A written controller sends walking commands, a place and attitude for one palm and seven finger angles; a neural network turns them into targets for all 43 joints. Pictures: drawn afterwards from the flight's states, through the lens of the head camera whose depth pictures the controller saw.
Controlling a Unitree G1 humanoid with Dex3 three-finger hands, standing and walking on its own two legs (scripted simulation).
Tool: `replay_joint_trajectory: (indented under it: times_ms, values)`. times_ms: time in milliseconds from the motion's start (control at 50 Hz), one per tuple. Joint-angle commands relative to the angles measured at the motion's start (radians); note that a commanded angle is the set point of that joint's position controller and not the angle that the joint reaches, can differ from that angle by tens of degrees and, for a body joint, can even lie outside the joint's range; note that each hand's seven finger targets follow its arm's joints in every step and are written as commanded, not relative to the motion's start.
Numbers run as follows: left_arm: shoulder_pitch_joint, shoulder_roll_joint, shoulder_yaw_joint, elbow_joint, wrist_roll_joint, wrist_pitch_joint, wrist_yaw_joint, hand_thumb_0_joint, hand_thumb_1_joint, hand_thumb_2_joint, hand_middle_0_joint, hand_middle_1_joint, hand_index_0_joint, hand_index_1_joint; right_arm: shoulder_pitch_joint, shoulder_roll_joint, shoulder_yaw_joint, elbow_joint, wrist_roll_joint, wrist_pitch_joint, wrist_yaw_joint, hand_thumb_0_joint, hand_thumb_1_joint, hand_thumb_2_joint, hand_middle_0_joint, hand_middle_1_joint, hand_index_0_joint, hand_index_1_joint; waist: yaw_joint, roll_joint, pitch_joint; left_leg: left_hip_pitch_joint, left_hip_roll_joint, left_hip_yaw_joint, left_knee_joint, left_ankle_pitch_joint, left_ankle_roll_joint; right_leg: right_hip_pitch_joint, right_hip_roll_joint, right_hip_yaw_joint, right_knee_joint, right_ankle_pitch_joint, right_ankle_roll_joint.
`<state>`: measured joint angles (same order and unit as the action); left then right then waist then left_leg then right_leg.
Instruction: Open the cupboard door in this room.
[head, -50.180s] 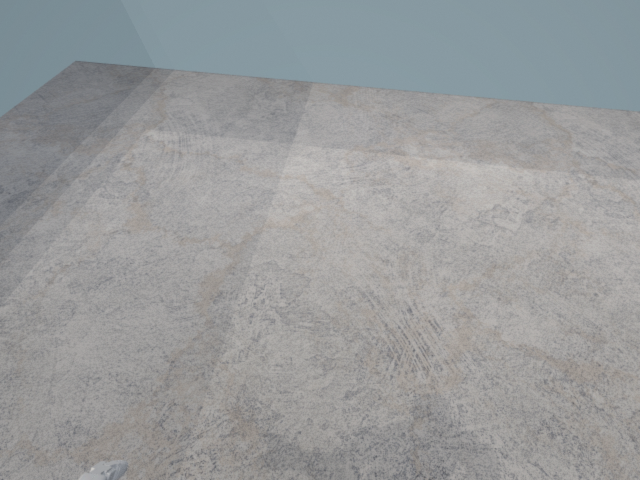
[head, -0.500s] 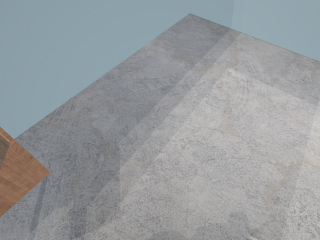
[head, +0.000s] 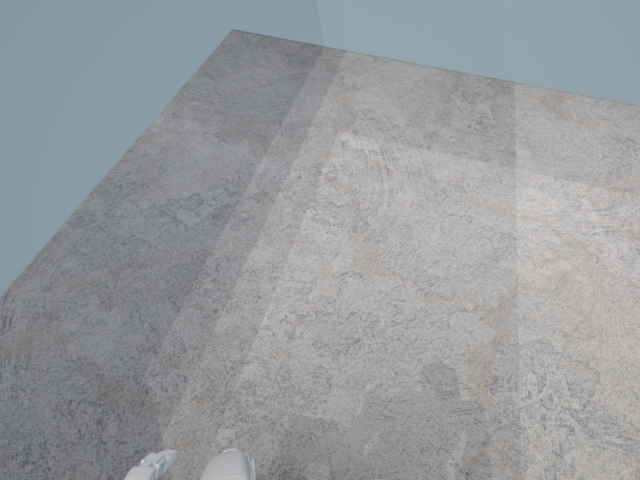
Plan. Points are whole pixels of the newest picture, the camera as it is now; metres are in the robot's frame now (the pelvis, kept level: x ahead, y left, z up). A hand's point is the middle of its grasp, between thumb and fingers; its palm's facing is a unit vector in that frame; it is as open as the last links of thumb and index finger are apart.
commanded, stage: walk to a spot facing it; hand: left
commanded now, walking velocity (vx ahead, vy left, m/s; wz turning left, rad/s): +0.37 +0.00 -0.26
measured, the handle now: out of the picture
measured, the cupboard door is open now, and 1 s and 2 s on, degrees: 43 43 43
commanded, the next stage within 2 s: turn to face it in 0.48 s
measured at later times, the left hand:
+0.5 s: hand (234, 320) +0.38 +0.14 -0.17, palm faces -0.17 -0.96 -0.21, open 7.4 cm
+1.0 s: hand (259, 242) +0.54 +0.11 -0.16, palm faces -0.03 -0.97 -0.23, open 7.4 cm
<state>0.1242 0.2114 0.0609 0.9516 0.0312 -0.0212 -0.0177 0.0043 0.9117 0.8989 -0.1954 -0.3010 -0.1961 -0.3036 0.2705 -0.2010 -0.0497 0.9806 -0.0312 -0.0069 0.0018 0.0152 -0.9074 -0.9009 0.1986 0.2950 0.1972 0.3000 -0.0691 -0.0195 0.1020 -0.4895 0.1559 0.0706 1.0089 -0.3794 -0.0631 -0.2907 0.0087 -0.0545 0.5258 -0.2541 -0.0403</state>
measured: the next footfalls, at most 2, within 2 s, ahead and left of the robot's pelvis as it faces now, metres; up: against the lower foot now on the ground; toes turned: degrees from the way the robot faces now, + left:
left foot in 0.12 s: +0.19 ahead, +0.15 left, +0.00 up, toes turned +4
right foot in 0.44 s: +0.31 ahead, -0.16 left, +0.00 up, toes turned -16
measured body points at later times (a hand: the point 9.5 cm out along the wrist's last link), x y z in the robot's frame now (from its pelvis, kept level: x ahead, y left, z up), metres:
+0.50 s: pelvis +0.24 -0.03 -0.01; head +0.28 -0.04 +0.43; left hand +0.39 +0.19 -0.15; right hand +0.16 -0.27 -0.17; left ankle +0.17 +0.13 -0.69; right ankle +0.27 -0.14 -0.74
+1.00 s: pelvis +0.42 -0.07 -0.01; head +0.45 -0.08 +0.44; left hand +0.54 +0.16 -0.14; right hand +0.42 -0.31 -0.16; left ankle +0.43 +0.07 -0.73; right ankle +0.40 -0.19 -0.74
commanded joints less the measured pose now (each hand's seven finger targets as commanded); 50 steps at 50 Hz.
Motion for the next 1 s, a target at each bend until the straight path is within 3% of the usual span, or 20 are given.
replay_joint_trajectory:
  times_ms: [0, 60, 80, 100, 120, 180, 260, 360, 380, 400, 420, 440, 520, 640, 680, 720, 800, 900, 960, 980]
  values:
    - [0.048, 0.174, 0.046, -0.027, -0.004, -0.030, 0.000, 0.000, 0.900, 0.900, -0.200, -0.300, -0.200, -0.300, 0.034, -0.043, -0.013, -0.062, 0.004, -0.031, 0.014, 0.000, -0.900, -0.900, 0.200, 0.300, 0.200, 0.300, 0.041, -0.099, -0.098, 0.113, -0.051, 0.035, -0.283, 0.101, -0.001, -0.001, -0.207, 0.219, -0.277, -0.107, -0.134]
    - [0.047, 0.148, 0.048, -0.020, -0.015, -0.024, -0.003, 0.000, 0.900, 0.900, -0.200, -0.300, -0.200, -0.300, 0.091, -0.081, -0.021, -0.039, 0.003, -0.053, 0.005, 0.000, -0.900, -0.900, 0.200, 0.300, 0.200, 0.300, 0.001, -0.015, -0.093, 0.331, -0.087, 0.062, -0.485, 0.192, 0.002, -0.069, -0.151, 0.190, -0.169, -0.147, -0.093]
    - [0.052, 0.110, 0.040, -0.029, -0.015, -0.023, -0.005, 0.000, 0.900, 0.900, -0.200, -0.300, -0.200, -0.300, 0.167, -0.128, -0.034, -0.014, -0.001, -0.062, -0.004, 0.000, -0.900, -0.900, 0.200, 0.300, 0.200, 0.300, -0.033, 0.096, -0.123, 0.463, -0.020, -0.042, -0.559, 0.084, 0.037, -0.151, -0.097, 0.163, -0.003, -0.136, -0.061]
    - [0.074, 0.046, 0.023, -0.042, -0.018, -0.023, -0.011, 0.000, 0.900, 0.900, -0.200, -0.300, -0.200, -0.300, 0.283, -0.233, -0.059, 0.006, -0.019, -0.067, -0.012, 0.000, -0.900, -0.900, 0.200, 0.300, 0.200, 0.300, -0.072, 0.343, -0.175, 0.600, 0.215, -0.374, -0.678, -0.061, 0.134, -0.327, 0.025, 0.029, 0.324, -0.250, -0.007]
    - [0.015, 0.045, 0.021, -0.083, -0.018, -0.034, -0.013, 0.000, 0.900, 0.900, -0.200, -0.300, -0.200, -0.300, 0.340, -0.261, -0.062, 0.008, -0.025, -0.059, -0.023, 0.000, -0.900, -0.900, 0.200, 0.300, 0.200, 0.300, -0.094, 0.305, -0.171, 0.616, 0.364, -0.588, -0.801, -0.161, 0.242, -0.439, 0.024, 0.040, 0.554, -0.333, 0.004]
    - [-0.055, 0.049, 0.029, -0.078, 0.002, -0.035, -0.024, 0.000, 0.900, 0.900, -0.200, -0.300, -0.200, -0.300, 0.181, -0.154, -0.036, -0.024, -0.017, -0.072, -0.017, 0.000, -0.900, -0.900, 0.200, 0.300, 0.200, 0.300, -0.008, 0.171, -0.003, 0.368, 0.295, -0.412, -0.845, -0.067, 0.213, -0.500, -0.112, 0.102, 0.741, -0.106, 0.014]
    - [-0.037, 0.005, 0.008, -0.060, -0.003, -0.015, -0.042, 0.000, 0.900, 0.900, -0.200, -0.300, -0.200, -0.300, 0.163, -0.134, -0.033, 0.003, -0.012, -0.084, -0.019, 0.000, -0.900, -0.900, 0.200, 0.300, 0.200, 0.300, 0.020, 0.164, -0.117, 0.437, 0.174, -0.002, -0.757, 0.383, 0.151, -0.313, -0.114, 0.006, 0.355, -0.066, 0.037]
    - [0.068, 0.041, 0.024, -0.014, 0.002, -0.014, -0.042, 0.000, 0.900, 0.900, -0.200, -0.300, -0.200, -0.300, 0.097, -0.164, -0.035, 0.003, -0.007, -0.051, -0.007, 0.000, -0.900, -0.900, 0.200, 0.300, 0.200, 0.300, 0.084, 0.104, -0.123, 0.299, 0.142, 0.098, -0.620, 0.226, 0.110, 0.060, -0.018, -0.121, 0.052, 0.043, 0.019]
    - [0.191, 0.087, 0.038, 0.025, 0.004, -0.020, -0.035, 0.000, 0.900, 0.900, -0.200, -0.300, -0.200, -0.300, 0.071, -0.153, -0.030, -0.004, 0.000, -0.048, -0.004, 0.000, -0.900, -0.900, 0.200, 0.300, 0.200, 0.300, 0.149, 0.034, -0.158, 0.210, 0.084, 0.151, -0.438, 0.262, 0.078, 0.246, -0.017, -0.083, 0.004, 0.016, -0.009]
    - [0.333, 0.193, 0.064, 0.059, 0.009, -0.030, -0.018, 0.000, 0.900, 0.900, -0.200, -0.300, -0.200, -0.300, 0.030, -0.096, -0.016, -0.035, 0.017, -0.049, 0.009, 0.000, -0.900, -0.900, 0.200, 0.300, 0.200, 0.300, 0.218, -0.190, -0.207, -0.045, -0.019, 0.231, -0.133, 0.125, 0.032, 0.459, -0.230, 0.263, -0.113, -0.126, -0.109]
    - [0.408, 0.283, 0.085, 0.074, -0.011, -0.027, -0.003, 0.000, 0.900, 0.900, -0.200, -0.300, -0.200, -0.300, -0.041, -0.071, -0.011, -0.085, 0.024, -0.052, 0.007, 0.000, -0.900, -0.900, 0.200, 0.300, 0.200, 0.300, 0.249, -0.331, -0.199, -0.235, -0.097, 0.128, 0.137, -0.269, 0.018, 0.506, -0.436, 0.612, -0.297, -0.133, -0.226]
    - [0.355, 0.277, 0.081, 0.064, -0.021, -0.017, 0.007, 0.000, 0.900, 0.900, -0.200, -0.300, -0.200, -0.300, -0.089, -0.088, -0.019, -0.094, 0.019, -0.051, 0.005, 0.000, -0.900, -0.900, 0.200, 0.300, 0.200, 0.300, 0.227, -0.188, -0.124, -0.301, -0.043, 0.002, 0.216, -0.234, 0.021, 0.417, -0.442, 0.620, -0.311, -0.204, -0.267]
    - [0.126, 0.130, 0.041, 0.012, -0.003, -0.029, 0.026, 0.000, 0.900, 0.900, -0.200, -0.300, -0.200, -0.300, -0.034, -0.055, -0.017, -0.031, 0.008, -0.029, 0.001, 0.000, -0.900, -0.900, 0.200, 0.300, 0.200, 0.300, 0.078, -0.142, -0.110, -0.035, 0.003, -0.036, -0.018, -0.080, 0.011, 0.085, -0.303, 0.273, -0.274, 0.091, -0.159]
    - [0.089, 0.102, 0.025, 0.049, -0.021, -0.029, 0.019, 0.000, 0.900, 0.900, -0.200, -0.300, -0.200, -0.300, 0.129, -0.035, 0.003, 0.057, 0.008, -0.040, 0.004, 0.000, -0.900, -0.900, 0.200, 0.300, 0.200, 0.300, 0.008, -0.006, -0.127, 0.322, -0.092, 0.048, -0.520, 0.281, 0.015, 0.034, -0.170, 0.048, -0.116, 0.088, -0.046]
    - [0.166, 0.023, 0.000, 0.049, -0.025, -0.020, 0.021, 0.000, 0.900, 0.900, -0.200, -0.300, -0.200, -0.300, 0.205, -0.172, -0.021, 0.066, -0.005, -0.049, -0.011, 0.000, -0.900, -0.900, 0.200, 0.300, 0.200, 0.300, 0.002, 0.313, -0.186, 0.465, 0.165, -0.313, -0.611, 0.476, 0.167, -0.120, -0.039, -0.073, 0.189, -0.183, 0.043]
    - [0.089, 0.027, -0.011, 0.027, -0.018, -0.010, 0.030, 0.000, 0.900, 0.900, -0.200, -0.300, -0.200, -0.300, 0.192, -0.175, -0.019, 0.060, -0.010, -0.034, -0.029, 0.000, -0.900, -0.900, 0.200, 0.300, 0.200, 0.300, 0.002, 0.302, -0.109, 0.396, 0.221, -0.465, -0.678, 0.627, 0.263, -0.214, -0.029, -0.002, 0.417, -0.379, 0.057]
    - [0.025, 0.037, -0.004, 0.023, -0.030, -0.001, 0.023, 0.000, 0.900, 0.900, -0.200, -0.300, -0.200, -0.300, 0.102, -0.145, -0.013, 0.036, -0.001, -0.026, -0.042, 0.000, -0.900, -0.900, 0.200, 0.300, 0.200, 0.300, 0.030, 0.190, -0.148, 0.391, 0.137, -0.311, -0.596, 0.941, 0.235, -0.147, -0.063, 0.027, 0.339, -0.282, 0.089]
    - [0.107, 0.058, 0.018, 0.016, -0.025, 0.007, 0.030, 0.000, 0.900, 0.900, -0.200, -0.300, -0.200, -0.300, -0.006, -0.166, -0.036, -0.006, 0.012, 0.004, -0.035, 0.000, -0.900, -0.900, 0.200, 0.300, 0.200, 0.300, 0.083, 0.144, -0.192, 0.245, 0.046, -0.274, -0.556, 0.591, 0.158, 0.111, -0.023, -0.015, -0.018, -0.004, 0.088]
    - [0.178, 0.224, 0.054, 0.010, -0.006, 0.004, 0.043, 0.000, 0.900, 0.900, -0.200, -0.300, -0.200, -0.300, -0.072, -0.082, -0.033, -0.071, 0.018, 0.019, -0.010, 0.000, -0.900, -0.900, 0.200, 0.300, 0.200, 0.300, 0.128, -0.276, -0.136, -0.078, -0.171, -0.021, -0.156, -0.201, 0.015, 0.269, -0.479, 0.327, -0.256, 0.212, -0.099]
    - [0.153, 0.201, 0.048, -0.007, -0.005, 0.002, 0.047, 0.000, 0.900, 0.900, -0.200, -0.300, -0.200, -0.300, -0.091, -0.088, -0.040, -0.069, 0.016, 0.027, -0.007, 0.000, -0.900, -0.900, 0.200, 0.300, 0.200, 0.300, 0.126, -0.232, -0.106, -0.090, -0.135, -0.052, 0.024, -0.233, 0.017, 0.209, -0.486, 0.310, -0.249, 0.262, -0.135]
